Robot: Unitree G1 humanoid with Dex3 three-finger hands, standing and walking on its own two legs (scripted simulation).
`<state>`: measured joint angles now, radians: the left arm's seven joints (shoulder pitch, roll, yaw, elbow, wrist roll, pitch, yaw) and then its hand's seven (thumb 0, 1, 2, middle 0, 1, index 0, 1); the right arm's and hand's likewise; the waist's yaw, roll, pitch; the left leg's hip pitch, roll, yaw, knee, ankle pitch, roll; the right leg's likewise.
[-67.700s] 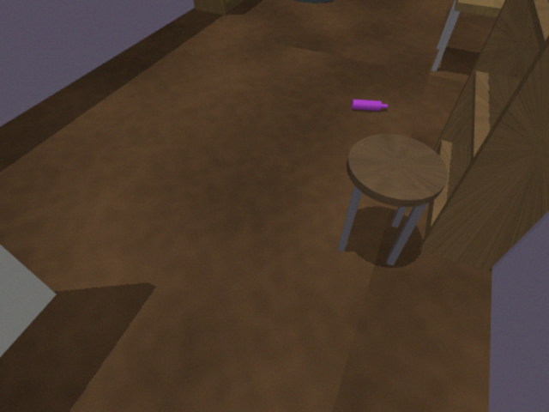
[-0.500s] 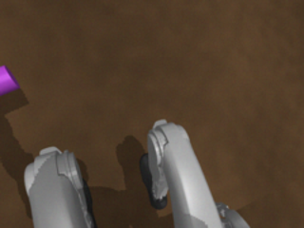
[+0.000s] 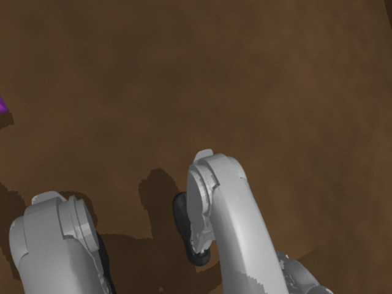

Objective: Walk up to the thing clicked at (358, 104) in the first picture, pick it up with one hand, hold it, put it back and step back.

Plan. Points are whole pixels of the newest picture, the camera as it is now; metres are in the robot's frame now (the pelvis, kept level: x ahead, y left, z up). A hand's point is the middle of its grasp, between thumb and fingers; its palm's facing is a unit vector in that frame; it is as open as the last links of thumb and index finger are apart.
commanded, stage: rest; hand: left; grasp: from above
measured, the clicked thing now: out of the picture +0.46 +0.37 -0.23
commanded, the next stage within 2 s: open in 1.24 s
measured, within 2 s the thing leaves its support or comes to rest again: rests again in 1.68 s
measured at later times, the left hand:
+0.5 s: hand out of the picture +0.46 +0.34 -0.24, palm faces -0.41 -0.22 -0.89, open 9.1 cm
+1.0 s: hand out of the picture +0.47 +0.33 -0.26, palm faces -0.40 -0.23 -0.89, open 9.2 cm
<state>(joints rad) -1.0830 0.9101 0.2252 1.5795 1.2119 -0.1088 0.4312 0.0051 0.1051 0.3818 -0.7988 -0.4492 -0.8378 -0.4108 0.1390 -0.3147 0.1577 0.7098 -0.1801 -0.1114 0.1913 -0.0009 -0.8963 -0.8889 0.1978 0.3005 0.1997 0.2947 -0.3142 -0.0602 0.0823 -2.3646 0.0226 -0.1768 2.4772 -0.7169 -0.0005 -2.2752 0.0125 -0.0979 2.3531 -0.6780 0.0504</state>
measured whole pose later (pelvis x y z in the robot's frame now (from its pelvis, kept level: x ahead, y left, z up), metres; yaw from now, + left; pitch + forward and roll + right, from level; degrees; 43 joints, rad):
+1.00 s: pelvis +0.00 +0.01 -0.01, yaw -4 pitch +29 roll -14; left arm -1.14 1.07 0.19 1.73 1.18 -0.11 0.54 0.00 0.08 0.50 -0.75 -0.53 -0.78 -0.51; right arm 0.11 -0.35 0.30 0.66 -0.22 -0.24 0.23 0.00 -0.89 -0.89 0.20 0.30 0.20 0.29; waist -0.38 -0.14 0.18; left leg -2.36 0.03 -0.25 2.54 -0.73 0.01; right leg -2.25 0.04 -0.15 2.36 -0.65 0.07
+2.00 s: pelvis -0.01 +0.01 +0.00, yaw -6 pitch +28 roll -16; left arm -1.18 1.16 0.15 1.76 1.17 -0.14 0.55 0.00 -0.56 1.07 -0.11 -0.98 -0.08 -1.01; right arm 0.11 -0.37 0.36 0.63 -0.22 -0.24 0.22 0.00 -0.89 -0.89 0.20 0.30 0.20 0.30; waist -0.41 -0.17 0.22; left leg -2.35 0.04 -0.27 2.54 -0.72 0.02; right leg -2.22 0.06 -0.17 2.32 -0.63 0.08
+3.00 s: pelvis -0.01 +0.01 +0.01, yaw -2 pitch +32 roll -14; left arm -0.93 0.97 0.12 1.17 1.15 -0.14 0.17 0.00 -0.52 1.01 -0.08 -0.99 -0.08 -0.99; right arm 0.15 -0.34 0.18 0.61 -0.14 -0.05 0.19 0.00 -0.90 -0.90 0.20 0.30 0.20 0.30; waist -0.26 -0.02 0.05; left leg -2.34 0.02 -0.21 2.45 -0.70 0.03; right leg -2.21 0.02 -0.13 2.28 -0.66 0.06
